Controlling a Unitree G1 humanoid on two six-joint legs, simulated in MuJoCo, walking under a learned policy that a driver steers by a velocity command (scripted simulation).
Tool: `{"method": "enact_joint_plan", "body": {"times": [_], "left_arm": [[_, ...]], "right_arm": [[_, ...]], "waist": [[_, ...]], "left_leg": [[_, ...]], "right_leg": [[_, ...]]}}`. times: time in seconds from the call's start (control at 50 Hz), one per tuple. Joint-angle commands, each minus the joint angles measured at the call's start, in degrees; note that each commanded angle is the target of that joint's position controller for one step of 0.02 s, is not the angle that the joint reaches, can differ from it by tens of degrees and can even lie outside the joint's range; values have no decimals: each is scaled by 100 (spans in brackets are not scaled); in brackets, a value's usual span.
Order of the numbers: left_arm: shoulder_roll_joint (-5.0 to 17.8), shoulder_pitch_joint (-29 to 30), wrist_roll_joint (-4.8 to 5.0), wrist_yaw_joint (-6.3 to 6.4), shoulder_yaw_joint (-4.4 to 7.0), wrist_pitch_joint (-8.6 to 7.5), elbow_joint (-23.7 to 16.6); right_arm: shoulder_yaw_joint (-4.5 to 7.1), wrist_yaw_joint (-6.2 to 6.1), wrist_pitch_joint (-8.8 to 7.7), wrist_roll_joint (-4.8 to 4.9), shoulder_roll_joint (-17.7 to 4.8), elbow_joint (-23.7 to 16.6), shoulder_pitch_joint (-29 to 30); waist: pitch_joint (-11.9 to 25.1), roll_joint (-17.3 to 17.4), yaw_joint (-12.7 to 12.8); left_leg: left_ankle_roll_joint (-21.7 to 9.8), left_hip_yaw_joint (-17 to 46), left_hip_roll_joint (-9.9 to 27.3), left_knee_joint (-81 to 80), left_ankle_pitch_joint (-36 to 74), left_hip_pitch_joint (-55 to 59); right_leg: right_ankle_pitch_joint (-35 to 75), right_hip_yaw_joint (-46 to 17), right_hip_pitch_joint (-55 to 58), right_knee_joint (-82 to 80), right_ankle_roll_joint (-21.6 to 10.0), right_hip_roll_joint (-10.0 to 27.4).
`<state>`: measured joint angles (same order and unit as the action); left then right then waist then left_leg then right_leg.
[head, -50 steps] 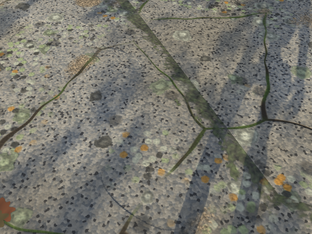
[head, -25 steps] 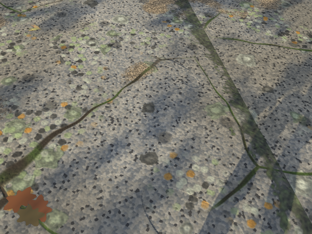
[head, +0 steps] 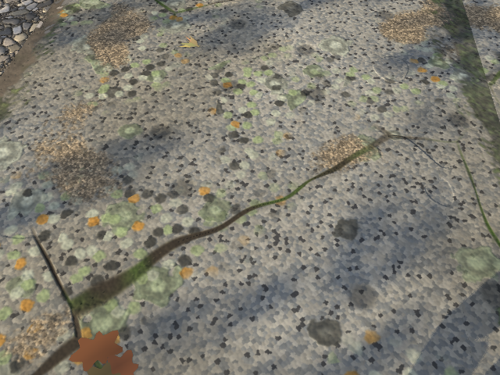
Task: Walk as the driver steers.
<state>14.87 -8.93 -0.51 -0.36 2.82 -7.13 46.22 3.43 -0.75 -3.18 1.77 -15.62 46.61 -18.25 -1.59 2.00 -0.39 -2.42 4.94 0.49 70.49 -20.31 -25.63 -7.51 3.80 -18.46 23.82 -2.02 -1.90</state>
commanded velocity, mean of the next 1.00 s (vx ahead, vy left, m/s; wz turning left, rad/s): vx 0.50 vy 0.00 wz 0.09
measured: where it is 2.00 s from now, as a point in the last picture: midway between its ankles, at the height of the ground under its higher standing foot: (238, 190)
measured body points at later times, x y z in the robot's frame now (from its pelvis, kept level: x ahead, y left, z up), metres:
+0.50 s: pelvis +0.26 +0.09 -0.01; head +0.30 +0.12 +0.44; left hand +0.27 +0.38 -0.14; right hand +0.48 -0.12 -0.10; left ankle +0.30 +0.18 -0.74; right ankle +0.18 -0.09 -0.63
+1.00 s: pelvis +0.55 +0.10 -0.03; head +0.59 +0.10 +0.42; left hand +0.73 +0.36 -0.12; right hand +0.60 -0.18 -0.15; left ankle +0.33 +0.20 -0.68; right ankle +0.65 +0.03 -0.74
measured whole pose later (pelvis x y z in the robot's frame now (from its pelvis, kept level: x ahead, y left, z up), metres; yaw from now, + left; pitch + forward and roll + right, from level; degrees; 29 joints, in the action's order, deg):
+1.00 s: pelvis +0.55 +0.10 -0.03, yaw +1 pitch +3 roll +1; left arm 15.3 -6.0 1.2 -3.3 3.5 -3.6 40.7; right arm 3.5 -1.3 -3.5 0.0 -15.4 47.5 -18.2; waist -2.3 -0.6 -1.0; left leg 0.8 -7.1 2.2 51.7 -29.2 -5.3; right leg -9.3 3.5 -30.9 37.4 -6.7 -2.6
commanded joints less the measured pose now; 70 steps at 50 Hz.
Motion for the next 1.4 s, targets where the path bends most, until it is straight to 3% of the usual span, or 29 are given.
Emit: {"method": "enact_joint_plan", "body": {"times": [0.02,0.1,0.2,0.28,0.32,0.36,0.38,0.4,0.42,0.44,0.46,0.48,0.52,0.58,0.66,0.74,0.84,0.9,0.94,0.96,0.98,1.0,1.02,1.06,1.08,1.16,1.24,1.32,1.4], "left_arm": [[491,-187,3,-24,137,-81,-119],[795,-303,33,-21,252,-104,40],[1000,-482,59,18,279,16,103],[1212,-778,170,28,330,160,206],[1320,-808,216,42,359,244,236],[1383,-712,232,71,353,330,242],[1155,-809,154,96,255,325,207],[413,-1274,-88,20,3,216,-61],[566,-1260,90,-64,-23,-8,-33],[1042,-604,382,-102,126,-68,-130],[939,-360,395,-87,89,-75,-212],[880,-308,277,-41,89,-26,-127],[798,-636,221,-43,126,165,9],[584,-699,223,-10,123,363,74],[480,-208,207,-7,145,361,-74],[307,347,159,-131,79,318,-263],[206,955,149,-335,8,288,-701],[383,700,175,-419,93,310,-859],[815,-535,197,-367,322,340,-660],[1226,-1449,176,-255,508,378,-485],[1833,-1586,190,-173,623,376,-478],[1512,-1758,159,-172,511,316,-584],[1188,-1584,122,-164,435,289,-576],[808,-740,179,-161,316,280,-759],[676,-506,113,-139,262,277,-873],[864,-485,115,-36,300,253,-907],[860,-834,165,55,273,297,-719],[937,-1224,171,39,258,322,-544],[1009,-1237,144,64,280,386,-463]], "right_arm": [[75,30,29,25,-178,-486,-157],[50,43,89,-53,-174,-839,343],[-7,241,-9,-42,-138,-1159,1243],[-4,372,22,-17,-200,-1516,1810],[51,401,36,-46,-308,-1615,1751],[257,367,43,-72,-622,-1378,646],[463,277,64,-59,-1013,-1057,-416],[592,175,69,-75,-1757,-980,-814],[487,212,-1,-79,-1561,-1071,-1041],[357,271,-65,-156,-1152,-997,-848],[302,275,-93,-142,-991,-1011,-435],[221,276,-112,-133,-741,-1055,40],[152,277,-194,-195,-504,-1049,417],[187,234,-357,-247,-570,-842,371],[188,105,-371,-287,-546,-602,138],[202,27,-359,-251,-644,-440,79],[256,-38,-185,-164,-761,-154,-242],[305,-115,-53,-134,-993,-200,-32],[321,-166,25,-105,-1138,-249,159],[277,-182,-22,-114,-1085,-323,188],[-7,-49,-181,-319,-143,-570,-490],[-25,63,-445,-150,-417,-646,-121],[59,125,-570,66,-722,-840,508],[54,61,-616,-118,-703,-889,779],[108,43,-547,-201,-770,-888,661],[64,9,-296,-288,-518,-950,578],[-69,50,-305,-271,-248,-1065,1362],[-50,166,-387,-157,-377,-1225,1983],[45,239,-475,-157,-595,-1295,1864]], "waist": [[262,-610,7],[59,-440,29],[-81,-422,351],[-275,-495,511],[-185,-585,370],[457,-614,-353],[1026,-351,-800],[1557,1259,-453],[2662,1147,-539],[1949,456,-688],[1302,340,-499],[929,-3,-269],[693,201,91],[422,111,188],[81,113,11],[-197,105,-214],[-444,49,-434],[-47,332,-137],[692,396,587],[1199,15,1053],[1734,-1651,414],[2633,-1191,702],[1850,-852,835],[765,-35,307],[636,-129,89],[377,-288,-108],[309,-576,280],[185,-706,603],[134,-850,416]], "left_leg": [[12,168,698,-52,332,-1044],[103,169,826,-828,997,-1591],[59,-303,687,-2428,2256,-1408],[-104,-604,557,-3104,1789,-1416],[-298,-828,308,-3308,1156,-1035],[-596,-1148,-244,-3785,1110,612],[-799,-843,-254,-3824,1404,2348],[-1589,1917,1421,-4008,1336,4477],[-2227,4258,2214,-5154,658,5025],[-1799,3342,2055,-5254,978,4576],[-1563,2386,1872,-5203,1539,3674],[-1351,1666,1618,-5248,2017,2825],[-1168,911,1310,-5649,2240,1874],[-1135,201,1228,-6048,2675,1580],[-904,-474,1152,-6228,2683,1927],[-719,-941,1208,-6374,2569,2238],[-655,-1237,1543,-5915,3368,3231],[-463,-1503,1545,-5000,5846,3381],[-254,-1663,1344,-3260,6855,2966],[-20,-1664,1074,-1665,5494,1800],[384,-1317,-89,609,-399,-916],[299,98,-431,1456,-1349,-1729],[146,274,-70,1343,-840,-2222],[105,104,383,258,-89,-1790],[157,122,517,-26,74,-1355],[502,-157,553,-1087,556,-1001],[573,-370,339,-2940,2270,-619],[423,-348,178,-3823,2674,-607],[53,-356,78,-4233,1769,-545]], "right_leg": [[186,-1494,951,-1502,-990,1644],[867,-794,1022,-1716,-1112,1761],[1114,136,1320,-1563,-837,1571],[1076,333,1950,-1333,-659,1817],[2194,472,2174,-855,-565,1900],[3913,777,1985,715,-398,1717],[3409,887,1005,2122,-192,1469],[-1025,831,-1505,4416,177,711],[-2704,-487,-2341,5518,190,174],[-2225,-737,-2845,5750,91,497],[-1724,-658,-2816,5412,19,754],[-1311,-675,-2482,5027,37,1008],[-773,-773,-1743,4617,81,1217],[-227,-849,-1811,4269,193,1121],[855,-1137,-2400,3157,250,839],[1620,-786,-2375,1969,168,711],[910,-337,-2778,1328,-76,630],[46,207,-1920,1264,-385,201],[-40,366,-132,1020,-722,-251],[232,-381,1578,722,-1007,32],[-127,-3460,3776,558,-2080,1640],[-787,-5335,4401,-407,-2472,2124],[-660,-4475,3958,-585,-2086,1952],[362,-3157,2097,-684,-1683,1472],[845,-2816,1500,-818,-1644,1314],[1825,-2050,492,-1078,-1603,995],[1582,-1372,325,-973,-1150,579],[856,-1773,882,-784,-1083,921],[1401,-2223,1670,-283,-933,1306]]}}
